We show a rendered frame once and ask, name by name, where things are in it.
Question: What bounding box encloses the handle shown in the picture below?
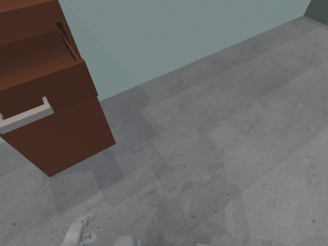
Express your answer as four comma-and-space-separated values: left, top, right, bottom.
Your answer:
0, 97, 54, 134

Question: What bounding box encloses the robot left thigh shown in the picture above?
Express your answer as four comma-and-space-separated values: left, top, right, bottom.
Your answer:
112, 235, 141, 246

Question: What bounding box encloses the robot left hand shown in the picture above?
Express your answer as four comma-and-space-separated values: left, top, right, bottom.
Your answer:
62, 213, 99, 246

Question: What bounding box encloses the drawer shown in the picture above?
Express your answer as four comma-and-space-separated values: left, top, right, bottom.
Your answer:
0, 29, 98, 136

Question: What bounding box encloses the cabinet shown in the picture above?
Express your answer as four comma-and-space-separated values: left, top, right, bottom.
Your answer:
0, 0, 116, 177

